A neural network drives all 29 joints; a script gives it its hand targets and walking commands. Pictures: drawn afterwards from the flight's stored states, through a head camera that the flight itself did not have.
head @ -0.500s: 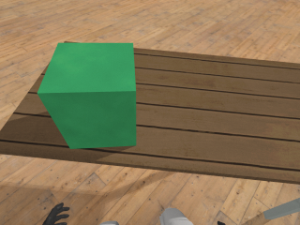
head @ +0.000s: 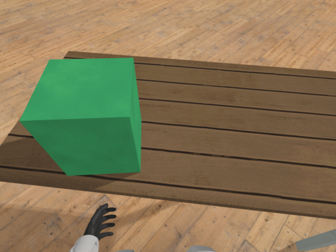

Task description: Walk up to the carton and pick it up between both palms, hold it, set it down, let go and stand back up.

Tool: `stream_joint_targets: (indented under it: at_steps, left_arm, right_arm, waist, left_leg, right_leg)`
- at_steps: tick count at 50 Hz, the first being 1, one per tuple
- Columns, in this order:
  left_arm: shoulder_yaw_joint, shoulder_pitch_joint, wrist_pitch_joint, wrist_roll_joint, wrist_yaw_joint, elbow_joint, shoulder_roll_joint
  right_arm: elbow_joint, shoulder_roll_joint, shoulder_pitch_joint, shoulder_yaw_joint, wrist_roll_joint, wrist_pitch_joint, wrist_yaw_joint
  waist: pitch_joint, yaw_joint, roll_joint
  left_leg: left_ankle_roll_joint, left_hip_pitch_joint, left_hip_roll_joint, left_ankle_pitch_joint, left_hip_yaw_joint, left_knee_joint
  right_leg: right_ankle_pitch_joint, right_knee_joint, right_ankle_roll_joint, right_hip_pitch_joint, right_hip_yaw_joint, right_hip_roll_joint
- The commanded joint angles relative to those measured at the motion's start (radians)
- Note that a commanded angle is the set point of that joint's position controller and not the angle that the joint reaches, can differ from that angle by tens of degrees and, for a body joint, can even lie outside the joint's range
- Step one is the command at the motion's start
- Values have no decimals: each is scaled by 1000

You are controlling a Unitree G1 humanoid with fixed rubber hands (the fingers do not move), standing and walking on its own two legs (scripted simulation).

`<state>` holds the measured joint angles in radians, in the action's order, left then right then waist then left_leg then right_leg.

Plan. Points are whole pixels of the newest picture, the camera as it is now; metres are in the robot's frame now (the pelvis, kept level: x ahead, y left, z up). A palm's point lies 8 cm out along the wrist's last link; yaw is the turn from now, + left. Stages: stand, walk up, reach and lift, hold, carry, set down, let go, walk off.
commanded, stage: walk up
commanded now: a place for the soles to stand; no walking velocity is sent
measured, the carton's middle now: (98, 120) +0.44 +0.16 +0.04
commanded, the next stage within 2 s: none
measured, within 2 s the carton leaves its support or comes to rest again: neither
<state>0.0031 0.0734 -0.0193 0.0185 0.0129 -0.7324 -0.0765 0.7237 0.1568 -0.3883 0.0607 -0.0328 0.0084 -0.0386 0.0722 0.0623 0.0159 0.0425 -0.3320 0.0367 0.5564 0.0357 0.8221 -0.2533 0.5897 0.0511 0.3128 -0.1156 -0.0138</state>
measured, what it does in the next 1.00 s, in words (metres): steps on the spot: left foot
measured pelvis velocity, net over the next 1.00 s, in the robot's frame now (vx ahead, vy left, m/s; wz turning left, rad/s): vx -0.01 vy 0.01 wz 0.14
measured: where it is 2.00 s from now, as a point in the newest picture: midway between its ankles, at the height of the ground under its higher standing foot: outside the picture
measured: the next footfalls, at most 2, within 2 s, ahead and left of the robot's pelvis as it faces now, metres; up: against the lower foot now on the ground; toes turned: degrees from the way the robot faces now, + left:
left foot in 0.28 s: +0.02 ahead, +0.10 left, +0.00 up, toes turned +7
left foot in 1.32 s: +0.00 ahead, +0.29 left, +0.00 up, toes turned +18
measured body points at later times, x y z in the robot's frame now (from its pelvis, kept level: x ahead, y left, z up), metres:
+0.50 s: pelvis -0.01 +0.00 +0.01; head -0.01 +0.01 +0.46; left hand +0.03 +0.22 -0.14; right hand +0.13 -0.19 -0.11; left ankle -0.02 +0.10 -0.73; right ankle +0.04 -0.09 -0.73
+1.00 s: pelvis -0.01 +0.01 +0.01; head +0.01 +0.01 +0.46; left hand +0.03 +0.24 -0.12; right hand +0.10 -0.21 -0.13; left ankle -0.03 +0.09 -0.70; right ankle +0.04 -0.09 -0.73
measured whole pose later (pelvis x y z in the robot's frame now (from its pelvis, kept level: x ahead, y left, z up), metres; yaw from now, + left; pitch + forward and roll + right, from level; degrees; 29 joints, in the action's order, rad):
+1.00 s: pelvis -0.01 +0.01 +0.01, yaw +8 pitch -2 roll -1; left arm 0.01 0.30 0.03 0.04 0.07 -0.81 -0.11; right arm 0.75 0.18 -0.31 0.06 -0.06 0.05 0.02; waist 0.06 0.00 0.04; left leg -0.02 -0.33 -0.03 0.47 -0.04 0.81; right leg -0.20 0.48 0.03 0.24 -0.21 -0.07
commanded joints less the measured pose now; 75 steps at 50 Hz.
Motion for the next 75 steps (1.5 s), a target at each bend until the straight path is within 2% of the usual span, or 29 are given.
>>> stream_joint_targets:
  at_steps: [1, 4, 10, 13, 14, 15, 16, 18, 22, 27, 45, 46, 47, 48, 49, 51, 53, 58, 62, 64, 65, 66, 67, 68, 69, 70, 73, 74, 75]
  left_arm:
    - [50, 33, 30, 5, 21, 87, -136]
    - [48, 43, 42, 8, 25, 97, -119]
    - [59, 69, 47, 13, 21, 96, -154]
    - [46, 62, 29, 4, 1, 79, -173]
    - [36, 84, 28, -4, -11, 70, -157]
    - [14, 127, 31, -10, -24, 75, -108]
    - [11, 146, 28, -13, -21, 72, -84]
    - [13, 137, 31, 7, -22, 53, -109]
    - [23, 194, 44, 5, -26, 8, -152]
    - [22, 222, 49, -4, -23, -13, -155]
    - [21, 253, 49, -6, -13, -65, -154]
    - [59, 368, 65, 26, 46, -8, -186]
    - [86, 432, 70, 35, 81, -24, -254]
    - [91, 411, 68, 36, 108, -25, -252]
    - [94, 363, 69, 38, 128, -3, -229]
    - [84, 306, 83, 49, 132, 22, -176]
    - [79, 264, 95, 45, 123, 49, -173]
    - [87, 228, 109, 40, 107, 88, -216]
    - [102, 170, 96, 34, 88, 122, -289]
    - [93, 132, 73, 27, 75, 129, -297]
    - [76, 177, 58, 36, 69, 115, -246]
    - [47, 239, 44, 49, 55, 106, -175]
    - [37, 185, 37, 44, 46, 151, -118]
    - [50, 100, 27, 24, 62, 166, -150]
    - [54, 77, 20, -8, 67, 163, -172]
    - [43, 94, 22, -34, 79, 144, -136]
    - [58, 209, 31, -7, 111, 88, -157]
    - [55, 233, 34, -10, 91, 104, -152]
    - [57, 247, 36, -9, 78, 98, -151]
  right_arm:
    - [-71, 42, -27, 8, -11, -4, -9]
    - [-73, 52, 1, 11, -14, -4, -8]
    - [-95, 22, 77, -2, -14, -6, 6]
    - [-93, 11, 3, 2, -15, -33, 14]
    - [-95, 34, -13, 8, -20, -44, 13]
    - [-91, 85, -41, 20, -32, -55, 9]
    - [-96, 143, 51, 36, 4, -56, 5]
    - [-92, 79, 145, 11, 27, -60, 16]
    - [-78, 45, 111, -7, 29, -66, 28]
    - [-52, 46, 85, -9, 25, -63, 28]
    - [9, 48, 47, -19, 24, -63, 27]
    - [-105, 161, 244, 21, -20, -17, 63]
    - [-114, 102, 233, 20, -42, 13, 67]
    - [-121, 86, 206, 20, -52, 40, 69]
    - [-132, 91, 213, 22, -49, 57, 75]
    - [-155, 83, 241, 22, -49, 67, 79]
    - [-158, 69, 229, 9, -52, 69, 88]
    - [-196, 62, 316, -21, -28, 72, 109]
    - [-217, 55, 315, -25, -22, 56, 130]
    - [-207, 66, 226, -10, -25, 41, 136]
    - [-177, 107, 155, 12, -22, 29, 135]
    - [-175, 170, 110, 34, -13, 19, 131]
    - [-219, 254, 140, 59, -8, 13, 110]
    - [-224, 249, 212, 57, 13, 22, 85]
    - [-231, 203, 236, 41, 15, 27, 71]
    - [-233, 195, 245, 33, 0, 33, 57]
    - [-254, 123, 301, 9, 2, 29, 50]
    - [-262, 116, 303, -2, -21, 22, 49]
    - [-277, 91, 348, -8, -13, 15, 46]
  waist:
    - [-61, -55, -199]
    - [-117, -59, -105]
    - [-102, -69, -148]
    - [-107, -7, -103]
    - [-119, -1, -62]
    - [-150, -19, 64]
    - [-93, -70, 86]
    - [-57, -87, 51]
    - [-43, -72, 62]
    - [-44, -66, 5]
    - [-31, -75, 2]
    - [4, -152, 183]
    - [-10, -158, 29]
    - [-21, -140, 18]
    - [-34, -129, 15]
    - [-67, -99, -50]
    - [-92, -90, -119]
    - [-83, -94, -207]
    - [-112, -81, -262]
    - [-139, -24, -186]
    - [-175, -7, -32]
    - [-183, 11, 197]
    - [-160, 66, 401]
    - [-139, 79, 292]
    - [-100, 60, 225]
    - [-94, 45, 223]
    - [-125, -23, 167]
    - [-136, -77, 190]
    - [-157, -90, 177]
  left_leg:
    - [8, -164, -15, 27, 24, 196]
    - [18, -135, -22, 3, 26, 231]
    - [-16, -66, -21, -16, -34, -37]
    - [-74, 169, -21, -324, -52, -365]
    - [-96, 258, 15, -408, 26, -409]
    - [-137, 326, 156, -355, 247, -452]
    - [-206, 66, 249, -279, 327, -493]
    - [-155, -30, 145, -260, 183, -486]
    - [-97, -3, 77, -316, 98, -464]
    - [-95, 23, 69, -312, 83, -454]
    - [-85, 10, 63, -345, 68, -479]
    - [-105, -201, -70, -222, -62, -195]
    - [-66, -316, -58, 48, -96, 33]
    - [-52, -336, -2, 55, -27, 197]
    - [-41, -320, 12, 23, 4, 272]
    - [-24, -277, 37, -79, 58, 343]
    - [2, -280, 34, -144, 39, 374]
    - [21, -291, 88, -126, 4, 230]
    - [-38, -92, 76, -113, -53, -21]
    - [-75, 88, 40, -259, -124, -217]
    - [-85, 193, -9, -270, -112, -284]
    - [-100, 244, 37, -276, 0, -355]
    - [-203, 192, 246, -137, 349, -517]
    - [-279, 49, 292, 21, 373, -565]
    - [-261, 81, 239, -55, 269, -518]
    - [-258, 110, 240, -216, 201, -457]
    - [-294, 109, 248, -382, 152, -416]
    - [-270, 61, 228, -349, 122, -448]
    - [-258, 21, 219, -294, 126, -482]
  right_leg:
    - [171, -275, 154, -118, 289, -285]
    - [189, -273, 177, -121, 276, -315]
    - [26, -275, 144, -98, 227, -297]
    - [14, -202, 76, 34, 138, -248]
    - [-2, -170, 30, 104, 109, -223]
    - [-86, -56, -29, 189, 49, -161]
    - [-167, -56, -55, 16, 11, -70]
    - [-32, -133, -32, -125, 49, -84]
    - [44, -190, -18, -153, 74, -117]
    - [46, -221, -18, -153, 75, -122]
    - [83, -229, -15, -191, 82, -137]
    - [54, -295, 45, -283, 268, -330]
    - [38, -353, 142, -335, 418, -515]
    - [63, -358, 206, -288, 430, -598]
    - [60, -358, 199, -229, 366, -568]
    - [57, -339, 117, -159, 222, -456]
    - [77, -332, 93, -152, 130, -403]
    - [7, -343, 81, -127, 81, -406]
    - [-46, -280, 7, -26, 9, -366]
    - [-58, -178, -19, 62, -37, -335]
    - [-84, -16, -48, 99, -69, -267]
    - [-224, 184, -80, 182, -109, -183]
    - [-506, 415, -130, 384, -82, -7]
    - [-502, 568, -120, 350, 105, -42]
    - [-440, 642, -111, 413, 161, -6]
    - [-402, 706, -108, 462, 201, 10]
    - [-292, 753, -118, 405, 206, 3]
    - [-215, 727, -102, 325, 214, -24]
    - [-184, 690, -100, 276, 199, -4]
